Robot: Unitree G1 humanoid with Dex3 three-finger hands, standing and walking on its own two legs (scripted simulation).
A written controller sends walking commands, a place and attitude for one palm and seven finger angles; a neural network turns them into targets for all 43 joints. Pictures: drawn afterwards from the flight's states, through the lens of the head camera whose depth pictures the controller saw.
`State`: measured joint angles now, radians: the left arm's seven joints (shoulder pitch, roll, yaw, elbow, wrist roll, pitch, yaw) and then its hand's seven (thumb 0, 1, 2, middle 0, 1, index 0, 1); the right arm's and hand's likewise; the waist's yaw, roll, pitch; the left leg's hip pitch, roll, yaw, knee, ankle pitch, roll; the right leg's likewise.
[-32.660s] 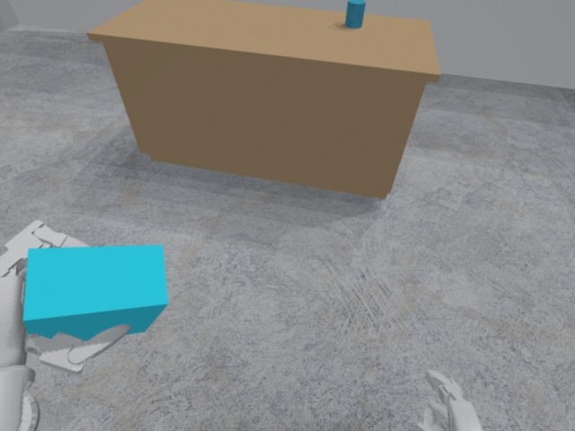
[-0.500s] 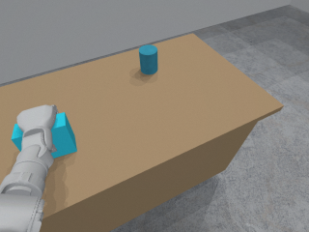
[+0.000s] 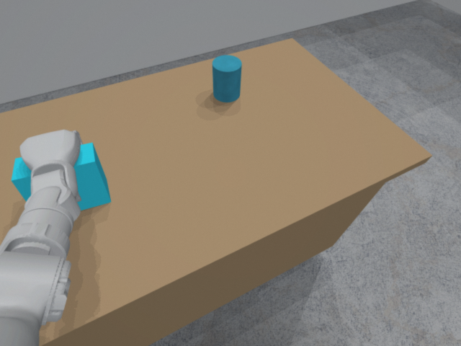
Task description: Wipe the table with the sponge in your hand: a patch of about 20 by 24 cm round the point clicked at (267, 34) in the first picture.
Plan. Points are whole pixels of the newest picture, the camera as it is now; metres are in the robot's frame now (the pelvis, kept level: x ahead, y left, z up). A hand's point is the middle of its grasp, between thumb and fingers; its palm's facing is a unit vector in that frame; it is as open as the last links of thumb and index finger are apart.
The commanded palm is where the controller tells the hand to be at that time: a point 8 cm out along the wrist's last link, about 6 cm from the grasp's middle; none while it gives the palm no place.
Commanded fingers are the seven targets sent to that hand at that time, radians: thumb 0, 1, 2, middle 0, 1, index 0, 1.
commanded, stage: wipe forward along the first lane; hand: left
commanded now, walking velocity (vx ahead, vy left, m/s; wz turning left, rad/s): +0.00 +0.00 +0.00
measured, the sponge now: (70, 188) +0.40 +0.33 +0.00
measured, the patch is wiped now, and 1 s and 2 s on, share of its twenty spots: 0.30 0.35 0.50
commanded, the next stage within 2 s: slide across to the middle lane in 0.20 s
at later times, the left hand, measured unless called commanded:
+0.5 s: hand (65, 157) +0.45 +0.34 +0.04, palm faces -0.14 +0.00 -0.99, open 10.3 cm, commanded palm +0.44 +0.31 +0.08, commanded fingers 0.00 0.10 1.30 -1.20 -1.60 -1.20 -1.60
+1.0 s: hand (95, 144) +0.48 +0.29 +0.05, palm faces -0.11 -0.01 -0.99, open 10.3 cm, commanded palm +0.47 +0.25 +0.09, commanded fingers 0.00 0.10 1.30 -1.20 -1.60 -1.20 -1.60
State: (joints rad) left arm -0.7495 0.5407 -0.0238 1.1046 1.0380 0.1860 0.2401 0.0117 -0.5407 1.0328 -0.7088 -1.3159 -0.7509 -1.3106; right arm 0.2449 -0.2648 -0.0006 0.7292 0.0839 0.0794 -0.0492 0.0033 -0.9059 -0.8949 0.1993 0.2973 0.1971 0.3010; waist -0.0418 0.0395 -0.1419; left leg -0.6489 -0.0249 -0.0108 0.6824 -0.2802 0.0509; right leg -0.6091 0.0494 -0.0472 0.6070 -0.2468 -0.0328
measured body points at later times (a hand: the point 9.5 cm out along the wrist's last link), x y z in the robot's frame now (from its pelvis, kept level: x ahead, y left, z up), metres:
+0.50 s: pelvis +0.02 +0.01 +0.00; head +0.09 +0.02 +0.44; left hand +0.46 +0.34 +0.09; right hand +0.06 -0.26 -0.13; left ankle +0.02 +0.08 -0.72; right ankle +0.02 -0.10 -0.72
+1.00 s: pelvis +0.04 +0.01 +0.01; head +0.10 +0.02 +0.45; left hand +0.48 +0.28 +0.10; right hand +0.12 -0.24 -0.12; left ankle +0.02 +0.08 -0.72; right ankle +0.02 -0.10 -0.72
